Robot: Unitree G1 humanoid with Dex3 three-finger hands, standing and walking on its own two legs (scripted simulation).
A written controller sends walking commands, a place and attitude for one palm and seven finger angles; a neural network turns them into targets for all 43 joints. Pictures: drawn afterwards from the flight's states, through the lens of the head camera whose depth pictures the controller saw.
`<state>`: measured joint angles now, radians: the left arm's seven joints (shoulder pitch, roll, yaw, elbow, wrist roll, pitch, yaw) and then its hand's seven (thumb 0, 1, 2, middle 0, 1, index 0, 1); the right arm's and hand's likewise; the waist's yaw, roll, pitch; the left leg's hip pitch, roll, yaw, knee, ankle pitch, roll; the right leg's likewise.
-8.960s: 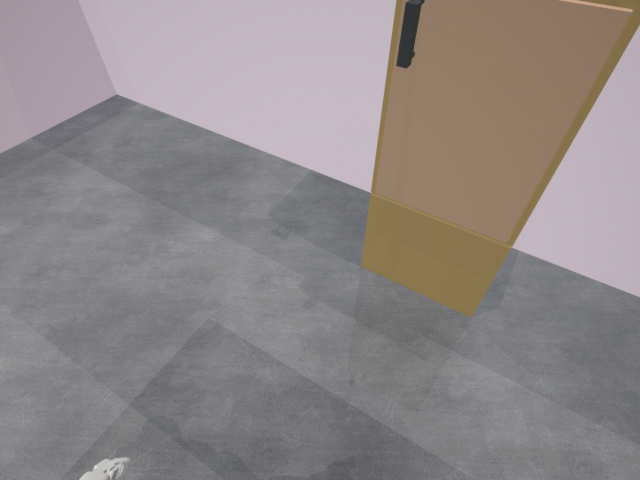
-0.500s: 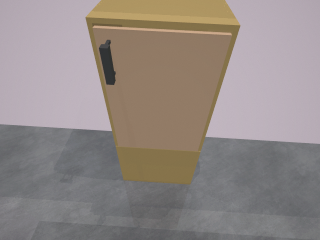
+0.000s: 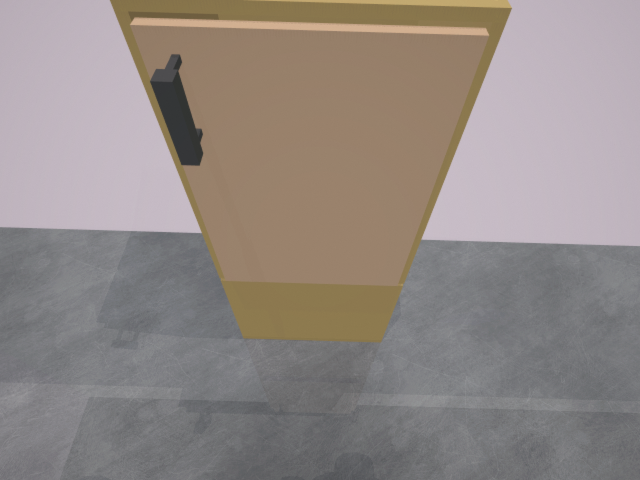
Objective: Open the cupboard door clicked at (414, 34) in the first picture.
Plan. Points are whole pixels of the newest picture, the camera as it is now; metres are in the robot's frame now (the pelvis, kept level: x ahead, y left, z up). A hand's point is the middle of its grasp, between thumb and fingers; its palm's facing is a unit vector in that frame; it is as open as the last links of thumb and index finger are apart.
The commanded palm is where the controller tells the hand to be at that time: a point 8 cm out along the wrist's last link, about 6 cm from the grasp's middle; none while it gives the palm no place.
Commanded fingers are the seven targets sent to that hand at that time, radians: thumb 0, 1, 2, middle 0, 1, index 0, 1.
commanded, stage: come to a stop and stand still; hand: left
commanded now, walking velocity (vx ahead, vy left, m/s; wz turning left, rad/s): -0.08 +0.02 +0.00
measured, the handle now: (183, 111) +0.52 +0.21 +0.15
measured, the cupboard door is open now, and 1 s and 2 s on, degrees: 0 0 0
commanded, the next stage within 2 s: look again from close up in 0.74 s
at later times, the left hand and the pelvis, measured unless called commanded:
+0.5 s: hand out of the picture +0.00 +0.17 -0.17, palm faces +0.02 -0.98 -0.20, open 7.3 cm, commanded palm none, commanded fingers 0.00 0.90 0.90 -0.20 -0.30 -0.20 -0.30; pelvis -0.03 -0.01 +0.00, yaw +0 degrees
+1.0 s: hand out of the picture +0.04 +0.23 -0.15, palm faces +0.00 -0.94 -0.33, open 7.4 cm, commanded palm none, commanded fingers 0.00 0.90 0.90 -0.20 -0.30 -0.20 -0.30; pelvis -0.05 +0.00 +0.00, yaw +0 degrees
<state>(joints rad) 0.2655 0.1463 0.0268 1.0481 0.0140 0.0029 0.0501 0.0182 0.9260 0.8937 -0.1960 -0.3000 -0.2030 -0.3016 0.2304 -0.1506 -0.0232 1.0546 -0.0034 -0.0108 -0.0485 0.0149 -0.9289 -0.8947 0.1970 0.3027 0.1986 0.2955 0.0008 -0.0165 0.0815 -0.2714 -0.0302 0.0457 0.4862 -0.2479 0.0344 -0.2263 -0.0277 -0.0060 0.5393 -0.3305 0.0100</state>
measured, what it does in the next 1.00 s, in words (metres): stands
